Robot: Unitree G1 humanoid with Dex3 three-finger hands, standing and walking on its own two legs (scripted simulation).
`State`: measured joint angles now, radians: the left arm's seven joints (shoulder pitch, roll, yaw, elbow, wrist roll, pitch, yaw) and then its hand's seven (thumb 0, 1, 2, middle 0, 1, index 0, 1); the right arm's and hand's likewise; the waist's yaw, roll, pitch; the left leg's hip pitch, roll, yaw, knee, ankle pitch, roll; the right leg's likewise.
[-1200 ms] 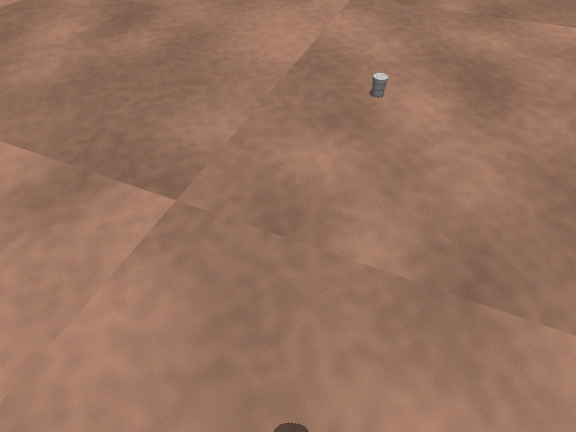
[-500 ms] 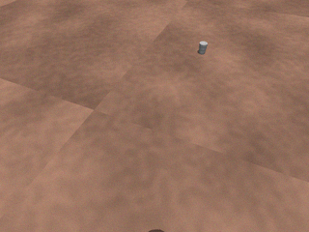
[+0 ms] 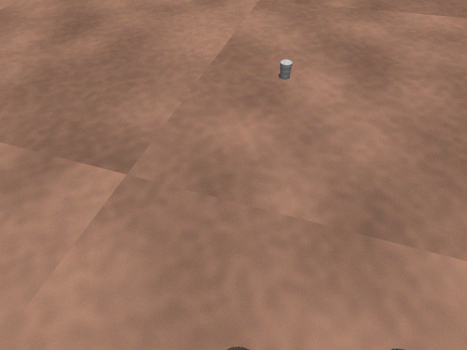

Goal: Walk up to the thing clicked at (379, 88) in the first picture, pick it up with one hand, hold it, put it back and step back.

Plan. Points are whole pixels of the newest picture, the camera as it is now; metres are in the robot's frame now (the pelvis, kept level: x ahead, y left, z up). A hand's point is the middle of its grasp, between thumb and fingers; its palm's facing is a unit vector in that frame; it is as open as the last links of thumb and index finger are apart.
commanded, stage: walk up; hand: left
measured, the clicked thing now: (285, 69) +2.21 -0.39 -0.72
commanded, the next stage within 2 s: none
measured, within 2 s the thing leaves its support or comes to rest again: neither
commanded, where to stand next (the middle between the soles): +1.99 +0.02 m, yaw -95 degrees
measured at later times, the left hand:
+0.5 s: hand (158, 290) +0.27 +0.17 -0.13, palm faces -0.28 -0.85 -0.45, open 7.3 cm
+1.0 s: hand (220, 115) +0.85 +0.06 -0.13, palm faces -0.65 -0.59 -0.47, open 7.3 cm
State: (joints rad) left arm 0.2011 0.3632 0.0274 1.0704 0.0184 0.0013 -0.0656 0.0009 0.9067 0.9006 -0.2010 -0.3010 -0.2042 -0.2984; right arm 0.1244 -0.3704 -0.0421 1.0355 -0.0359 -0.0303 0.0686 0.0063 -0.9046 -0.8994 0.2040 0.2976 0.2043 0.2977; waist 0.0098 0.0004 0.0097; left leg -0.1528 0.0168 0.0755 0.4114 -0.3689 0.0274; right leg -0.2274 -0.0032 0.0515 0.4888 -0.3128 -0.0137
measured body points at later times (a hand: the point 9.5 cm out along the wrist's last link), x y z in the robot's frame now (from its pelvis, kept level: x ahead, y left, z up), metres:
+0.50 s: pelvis +0.18 -0.09 -0.01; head +0.16 -0.14 +0.44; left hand +0.29 +0.22 -0.10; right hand +0.24 -0.43 -0.13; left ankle +0.32 +0.02 -0.67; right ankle +0.11 -0.21 -0.75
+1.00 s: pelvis +0.55 -0.08 +0.00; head +0.57 -0.10 +0.45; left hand +0.88 +0.09 -0.09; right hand +0.35 -0.37 -0.10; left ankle +0.57 -0.03 -0.75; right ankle +0.50 -0.22 -0.67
